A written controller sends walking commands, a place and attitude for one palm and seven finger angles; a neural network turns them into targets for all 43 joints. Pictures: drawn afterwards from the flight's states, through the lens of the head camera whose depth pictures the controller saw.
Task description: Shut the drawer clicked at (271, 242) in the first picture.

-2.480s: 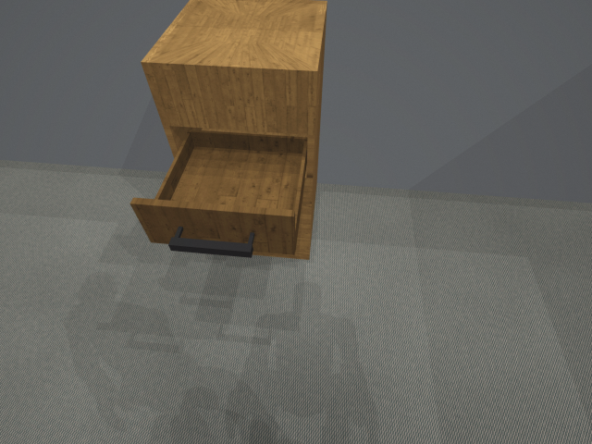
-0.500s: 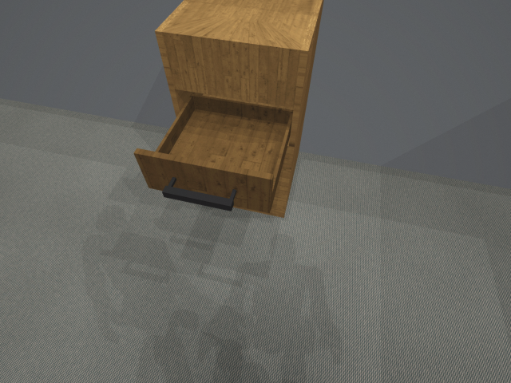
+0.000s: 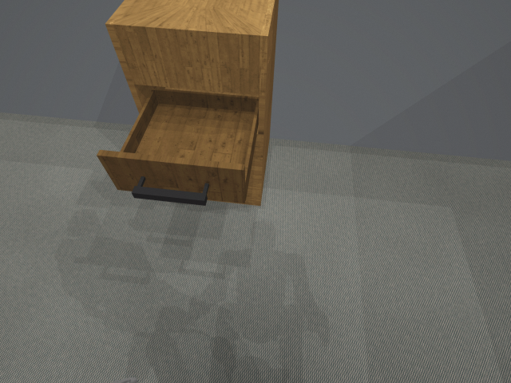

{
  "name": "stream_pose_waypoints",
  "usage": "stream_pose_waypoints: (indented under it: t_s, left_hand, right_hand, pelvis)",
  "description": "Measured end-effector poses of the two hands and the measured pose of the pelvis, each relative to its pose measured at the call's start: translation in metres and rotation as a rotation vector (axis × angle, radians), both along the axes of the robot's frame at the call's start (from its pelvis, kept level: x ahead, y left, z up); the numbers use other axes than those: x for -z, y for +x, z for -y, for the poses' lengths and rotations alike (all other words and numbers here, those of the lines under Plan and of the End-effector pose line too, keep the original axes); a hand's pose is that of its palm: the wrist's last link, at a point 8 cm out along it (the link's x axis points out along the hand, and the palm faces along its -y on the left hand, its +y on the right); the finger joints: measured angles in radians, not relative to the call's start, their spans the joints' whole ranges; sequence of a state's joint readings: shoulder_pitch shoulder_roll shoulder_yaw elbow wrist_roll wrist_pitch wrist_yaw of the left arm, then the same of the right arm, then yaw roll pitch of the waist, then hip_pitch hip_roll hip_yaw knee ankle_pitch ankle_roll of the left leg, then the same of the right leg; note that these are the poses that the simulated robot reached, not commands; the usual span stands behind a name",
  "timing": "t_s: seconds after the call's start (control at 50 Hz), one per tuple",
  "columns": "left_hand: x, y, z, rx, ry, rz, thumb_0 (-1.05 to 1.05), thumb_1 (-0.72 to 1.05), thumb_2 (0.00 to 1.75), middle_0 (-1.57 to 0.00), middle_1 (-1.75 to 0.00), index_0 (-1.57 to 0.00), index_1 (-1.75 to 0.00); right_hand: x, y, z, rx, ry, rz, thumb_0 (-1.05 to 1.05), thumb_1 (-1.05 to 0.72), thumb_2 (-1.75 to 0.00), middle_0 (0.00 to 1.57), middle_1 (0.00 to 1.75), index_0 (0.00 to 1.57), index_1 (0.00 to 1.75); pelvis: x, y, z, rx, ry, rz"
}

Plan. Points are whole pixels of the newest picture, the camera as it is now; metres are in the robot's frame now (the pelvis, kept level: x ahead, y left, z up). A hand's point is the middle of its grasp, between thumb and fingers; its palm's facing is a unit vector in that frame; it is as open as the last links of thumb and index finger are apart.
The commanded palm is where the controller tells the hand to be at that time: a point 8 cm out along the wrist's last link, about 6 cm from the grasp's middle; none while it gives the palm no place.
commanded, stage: take the last steps up to it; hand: left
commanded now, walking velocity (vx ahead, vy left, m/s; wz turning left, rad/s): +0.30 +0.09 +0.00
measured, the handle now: (172, 189) +0.58 +0.27 -0.22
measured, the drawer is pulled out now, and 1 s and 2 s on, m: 0.30 0.30 0.30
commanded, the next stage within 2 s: come to a stop and stand still in 0.64 s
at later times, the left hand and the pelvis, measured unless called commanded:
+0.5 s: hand (168, 355) +0.17 +0.18 -0.17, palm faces +0.03 -0.98 -0.20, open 7.4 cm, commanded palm none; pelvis +0.11 -0.01 +0.00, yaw -1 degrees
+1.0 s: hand (171, 320) +0.24 +0.19 -0.19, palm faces +0.08 -0.97 -0.23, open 7.4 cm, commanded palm none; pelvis +0.23 +0.00 -0.01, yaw +0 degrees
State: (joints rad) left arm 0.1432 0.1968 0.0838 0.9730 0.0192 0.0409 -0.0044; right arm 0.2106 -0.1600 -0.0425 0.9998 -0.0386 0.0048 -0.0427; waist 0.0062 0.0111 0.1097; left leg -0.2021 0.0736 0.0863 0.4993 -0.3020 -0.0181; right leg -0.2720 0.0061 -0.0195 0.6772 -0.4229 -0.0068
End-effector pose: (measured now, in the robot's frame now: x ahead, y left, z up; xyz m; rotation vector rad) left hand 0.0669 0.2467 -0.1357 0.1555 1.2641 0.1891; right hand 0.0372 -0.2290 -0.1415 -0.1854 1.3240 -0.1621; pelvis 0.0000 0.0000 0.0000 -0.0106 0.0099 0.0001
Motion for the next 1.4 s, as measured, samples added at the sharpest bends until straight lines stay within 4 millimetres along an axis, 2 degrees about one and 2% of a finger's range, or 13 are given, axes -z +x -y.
stream_pose_waypoints:
  t_s: [0.12, 0.24, 0.3, 0.36, 0.48, 0.54, 0.6, 0.7, 0.84, 0.92, 1.08, 1.24, 1.4]
  left_hand:
    - [0.004, -0.008, 0.016, 0.004, 0.000, -0.022, 0.00, 0.91, 0.90, -0.20, -0.30, -0.20, -0.30]
    - [0.011, -0.034, 0.015, -0.031, -0.046, -0.161, 0.00, 0.91, 0.90, -0.20, -0.30, -0.20, -0.30]
    - [0.020, -0.033, 0.009, -0.027, -0.053, -0.226, 0.00, 0.91, 0.90, -0.20, -0.30, -0.20, -0.30]
    - [0.017, -0.007, 0.007, -0.007, -0.045, -0.221, 0.01, 0.91, 0.90, -0.20, -0.30, -0.20, -0.30]
    - [-0.001, 0.085, 0.020, 0.025, -0.024, -0.034, 0.01, 0.91, 0.90, -0.20, -0.30, -0.19, -0.30]
    - [0.001, 0.121, 0.028, 0.022, -0.001, 0.055, 0.00, 0.91, 0.90, -0.20, -0.30, -0.19, -0.30]
    - [-0.006, 0.136, 0.034, -0.008, 0.012, 0.069, 0.00, 0.92, 0.90, -0.20, -0.30, -0.20, -0.30]
    - [-0.012, 0.139, 0.029, -0.031, 0.017, -0.004, -0.01, 0.94, 0.90, -0.20, -0.30, -0.20, -0.30]
    - [0.012, 0.131, 0.020, -0.064, -0.034, -0.168, 0.00, 0.92, 0.90, -0.20, -0.30, -0.20, -0.30]
    - [0.025, 0.142, 0.014, -0.061, -0.028, -0.213, 0.00, 0.92, 0.90, -0.20, -0.30, -0.20, -0.30]
    - [0.009, 0.178, 0.012, -0.045, 0.038, -0.111, 0.00, 0.91, 0.90, -0.20, -0.30, -0.20, -0.30]
    - [-0.009, 0.203, 0.015, -0.012, 0.052, -0.067, 0.00, 0.91, 0.90, -0.20, -0.30, -0.20, -0.30]
    - [0.005, 0.217, 0.011, 0.008, 0.023, -0.020, 0.00, 0.91, 0.90, -0.20, -0.30, -0.20, -0.30]
  right_hand:
    - [0.011, -0.006, 0.014, 0.039, 0.025, -0.064, 0.01, -0.91, -0.90, 0.20, 0.29, 0.20, 0.30]
    - [-0.003, 0.031, 0.010, 0.049, 0.003, 0.002, 0.01, -0.91, -0.90, 0.20, 0.29, 0.20, 0.30]
    - [0.002, 0.045, 0.005, 0.051, -0.017, 0.044, 0.01, -0.91, -0.90, 0.20, 0.29, 0.20, 0.30]
    - [0.001, 0.041, -0.002, 0.068, -0.001, 0.014, 0.00, -0.91, -0.90, 0.20, 0.29, 0.20, 0.30]
    - [0.006, 0.026, -0.012, 0.073, 0.080, -0.150, 0.00, -0.90, -0.90, 0.20, 0.29, 0.20, 0.30]
    - [0.018, 0.033, -0.008, 0.077, 0.111, -0.209, 0.00, -0.90, -0.90, 0.20, 0.29, 0.20, 0.30]
    - [0.016, 0.063, -0.001, 0.068, 0.110, -0.207, 0.01, -0.90, -0.90, 0.20, 0.29, 0.20, 0.30]
    - [0.003, 0.146, 0.005, 0.050, 0.091, -0.072, 0.01, -0.91, -0.90, 0.20, 0.29, 0.20, 0.30]
    - [-0.001, 0.261, 0.006, -0.029, 0.007, 0.131, 0.01, -0.93, -0.90, 0.20, 0.29, 0.20, 0.30]
    - [0.001, 0.291, -0.003, -0.049, -0.011, 0.163, 0.01, -0.92, -0.90, 0.20, 0.29, 0.20, 0.30]
    - [0.018, 0.296, -0.002, -0.037, 0.061, 0.110, 0.00, -0.91, -0.90, 0.20, 0.29, 0.20, 0.30]
    - [0.006, 0.270, 0.012, 0.033, 0.049, 0.040, 0.00, -0.91, -0.90, 0.20, 0.29, 0.20, 0.30]
    - [0.002, 0.239, 0.010, 0.037, -0.001, 0.004, 0.00, -0.91, -0.90, 0.20, 0.29, 0.20, 0.30]
  pelvis:
    - [0.006, 0.016, 0.006, 0.000, 0.005, 0.009]
    - [0.002, 0.046, -0.004, 0.021, 0.022, 0.016]
    - [0.011, 0.060, -0.009, 0.041, 0.020, 0.017]
    - [0.007, 0.073, -0.007, 0.044, 0.035, 0.011]
    - [0.000, 0.106, 0.006, 0.018, 0.038, 0.000]
    - [0.010, 0.126, 0.016, -0.001, 0.051, 0.009]
    - [0.004, 0.146, 0.018, -0.020, 0.038, 0.017]
    - [-0.008, 0.178, 0.016, -0.017, 0.048, 0.008]
    - [0.005, 0.223, -0.006, 0.011, 0.014, 0.025]
    - [0.012, 0.234, -0.007, 0.012, 0.049, 0.035]
    - [0.013, 0.232, 0.008, -0.007, 0.044, 0.031]
    - [-0.003, 0.240, 0.010, 0.011, 0.058, 0.016]
    - [0.002, 0.236, -0.002, 0.014, 0.011, 0.017]
